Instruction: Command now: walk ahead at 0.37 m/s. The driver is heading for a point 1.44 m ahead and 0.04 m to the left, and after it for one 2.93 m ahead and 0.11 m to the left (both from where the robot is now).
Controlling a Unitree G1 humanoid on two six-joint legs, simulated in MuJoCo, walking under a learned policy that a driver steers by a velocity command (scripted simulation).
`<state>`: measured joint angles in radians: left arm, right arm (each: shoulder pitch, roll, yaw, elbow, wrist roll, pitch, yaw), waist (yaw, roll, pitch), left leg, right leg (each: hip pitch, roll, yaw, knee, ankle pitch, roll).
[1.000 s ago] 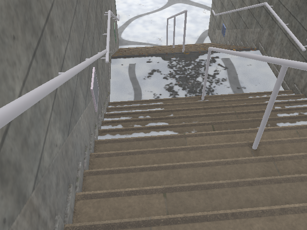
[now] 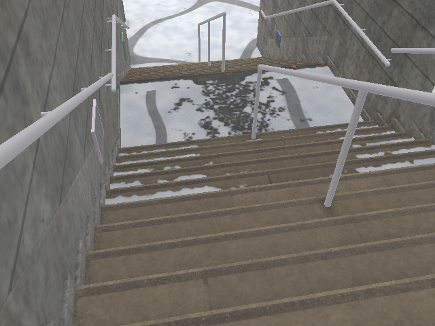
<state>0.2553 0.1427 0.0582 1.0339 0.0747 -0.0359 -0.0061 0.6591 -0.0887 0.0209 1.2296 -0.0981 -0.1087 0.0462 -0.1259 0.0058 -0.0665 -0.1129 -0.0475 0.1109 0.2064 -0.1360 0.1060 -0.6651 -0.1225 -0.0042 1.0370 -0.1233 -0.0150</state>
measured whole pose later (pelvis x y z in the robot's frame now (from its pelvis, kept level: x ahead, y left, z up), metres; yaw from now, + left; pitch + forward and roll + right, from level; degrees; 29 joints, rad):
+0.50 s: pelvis +0.16 -0.13 -0.05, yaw -1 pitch +2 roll -1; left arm 0.53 0.12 0.05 1.12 0.10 -0.11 -0.03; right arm 0.26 -0.19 -0.08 1.00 -0.09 -0.12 0.04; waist 0.03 0.02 -0.06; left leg -0.65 -0.03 -0.10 1.19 -0.13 0.19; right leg -0.23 0.01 -0.12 0.76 -0.56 -0.04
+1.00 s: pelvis +0.44 -0.19 -0.24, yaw +2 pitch +1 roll +5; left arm 0.20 0.20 0.01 0.93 0.10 -0.09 -0.04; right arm 0.57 -0.12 0.03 1.09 -0.09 -0.13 0.03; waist -0.10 -0.05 -0.03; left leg -0.22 -0.08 0.04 0.86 -0.66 0.04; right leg -0.69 -0.14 0.05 0.72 0.45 -0.05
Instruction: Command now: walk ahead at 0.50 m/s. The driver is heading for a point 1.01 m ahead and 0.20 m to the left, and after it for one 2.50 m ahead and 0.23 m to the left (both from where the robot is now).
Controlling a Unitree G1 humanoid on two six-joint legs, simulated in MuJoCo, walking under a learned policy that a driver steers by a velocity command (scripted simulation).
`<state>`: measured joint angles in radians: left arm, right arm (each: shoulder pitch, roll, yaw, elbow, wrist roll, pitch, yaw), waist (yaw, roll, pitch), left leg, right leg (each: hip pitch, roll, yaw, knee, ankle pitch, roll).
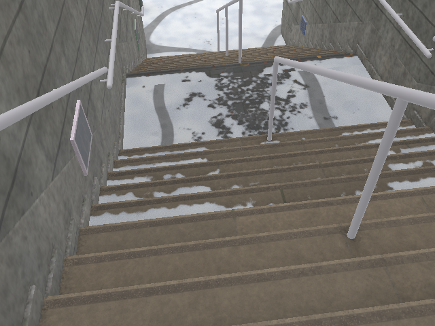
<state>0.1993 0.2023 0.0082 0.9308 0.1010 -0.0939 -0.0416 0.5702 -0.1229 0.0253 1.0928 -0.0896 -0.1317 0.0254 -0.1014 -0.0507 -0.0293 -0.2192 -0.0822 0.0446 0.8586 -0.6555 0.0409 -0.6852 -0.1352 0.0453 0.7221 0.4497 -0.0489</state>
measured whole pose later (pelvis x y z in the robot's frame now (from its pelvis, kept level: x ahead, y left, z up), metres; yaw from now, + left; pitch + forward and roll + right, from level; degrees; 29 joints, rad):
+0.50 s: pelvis +0.28 -0.09 -0.16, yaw +1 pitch +2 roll -2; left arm 0.64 0.09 -0.07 1.16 0.10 -0.14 -0.02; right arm 0.14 -0.20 0.02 0.93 -0.10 -0.08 0.09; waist 0.08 0.04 -0.04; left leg -0.85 0.09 -0.08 0.83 0.48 0.06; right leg -0.24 0.10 -0.16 0.85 -0.65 -0.12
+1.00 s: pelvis +0.53 -0.11 -0.32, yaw +19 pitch +3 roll +2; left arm 0.10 0.25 0.01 0.76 0.09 -0.08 -0.01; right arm 0.40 -0.20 -0.02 0.88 -0.06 -0.14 -0.02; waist -0.09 0.01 -0.02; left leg -0.46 -0.05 -0.06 0.93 -0.51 0.01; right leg -0.67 -0.06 0.06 0.96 0.05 0.07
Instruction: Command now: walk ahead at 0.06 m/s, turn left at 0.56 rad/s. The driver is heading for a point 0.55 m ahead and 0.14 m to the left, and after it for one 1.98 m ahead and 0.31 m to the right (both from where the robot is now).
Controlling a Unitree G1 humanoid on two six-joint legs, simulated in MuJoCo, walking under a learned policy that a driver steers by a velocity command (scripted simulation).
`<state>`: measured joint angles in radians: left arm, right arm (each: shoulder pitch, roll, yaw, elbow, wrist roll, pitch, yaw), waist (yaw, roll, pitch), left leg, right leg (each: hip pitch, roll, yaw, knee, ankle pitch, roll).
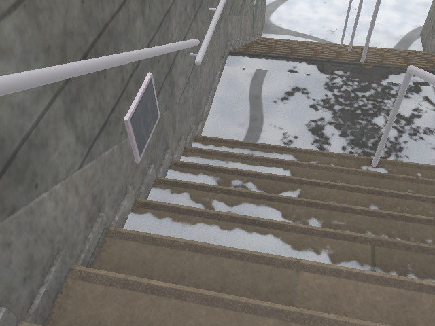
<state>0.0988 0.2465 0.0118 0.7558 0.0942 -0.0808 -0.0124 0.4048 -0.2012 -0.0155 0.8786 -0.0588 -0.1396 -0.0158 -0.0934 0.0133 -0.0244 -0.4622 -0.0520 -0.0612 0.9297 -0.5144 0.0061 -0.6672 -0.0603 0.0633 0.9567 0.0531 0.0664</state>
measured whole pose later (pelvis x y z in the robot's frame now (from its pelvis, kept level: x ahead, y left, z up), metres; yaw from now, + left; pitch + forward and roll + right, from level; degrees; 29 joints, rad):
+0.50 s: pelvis +0.15 -0.16 -0.13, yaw +17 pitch +2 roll -1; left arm 0.50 0.19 -0.02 1.04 0.13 -0.18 -0.01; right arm 0.31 -0.22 0.00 0.85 -0.03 -0.09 0.09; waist 0.00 0.04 -0.03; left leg -1.10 0.04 -0.11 1.39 0.22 0.08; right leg -0.23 0.02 -0.30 0.59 -0.40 -0.10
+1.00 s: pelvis +0.34 -0.03 -0.17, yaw +33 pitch +2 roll +3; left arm 0.43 0.27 0.04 1.04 0.11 -0.14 -0.03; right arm 0.24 -0.27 -0.06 0.83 -0.06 -0.15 0.06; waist 0.01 0.01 -0.03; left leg -0.52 -0.06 0.07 0.90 -0.41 0.09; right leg -0.02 -0.16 -0.28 0.99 -0.60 0.05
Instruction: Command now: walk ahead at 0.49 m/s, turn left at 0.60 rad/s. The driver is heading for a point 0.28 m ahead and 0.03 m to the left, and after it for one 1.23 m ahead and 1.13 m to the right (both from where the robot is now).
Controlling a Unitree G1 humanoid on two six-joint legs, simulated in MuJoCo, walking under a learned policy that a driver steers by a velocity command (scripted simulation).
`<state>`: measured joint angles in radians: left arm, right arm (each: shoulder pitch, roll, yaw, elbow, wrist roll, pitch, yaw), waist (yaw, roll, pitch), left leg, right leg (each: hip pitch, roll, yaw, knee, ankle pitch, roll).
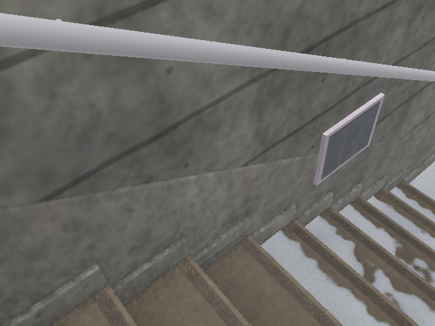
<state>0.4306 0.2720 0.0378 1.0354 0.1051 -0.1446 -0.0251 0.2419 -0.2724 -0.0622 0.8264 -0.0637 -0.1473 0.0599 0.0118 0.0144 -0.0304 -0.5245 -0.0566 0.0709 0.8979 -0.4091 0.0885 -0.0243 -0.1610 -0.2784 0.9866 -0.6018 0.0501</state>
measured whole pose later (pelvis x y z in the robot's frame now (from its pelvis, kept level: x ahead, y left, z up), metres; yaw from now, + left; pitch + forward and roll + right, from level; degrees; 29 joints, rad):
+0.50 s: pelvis +0.24 -0.06 -0.11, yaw -2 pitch +0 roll -2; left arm 0.35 0.27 0.06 0.92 0.03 0.00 -0.01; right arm 0.12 -0.21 -0.06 0.80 -0.04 -0.02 -0.11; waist 0.07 0.01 0.08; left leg -0.82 0.04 0.05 1.82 -0.49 -0.02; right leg -0.26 0.17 0.01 0.41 -0.16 -0.13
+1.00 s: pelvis +0.31 -0.13 -0.13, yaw -18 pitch -3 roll +0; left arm 0.09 0.39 0.08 0.74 0.05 0.11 -0.11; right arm 0.27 -0.36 -0.11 0.94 -0.01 -0.07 -0.06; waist -0.03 -0.07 0.07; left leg -0.29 0.21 0.11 0.57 -0.22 -0.08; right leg -0.50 -0.04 0.15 1.09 0.08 0.04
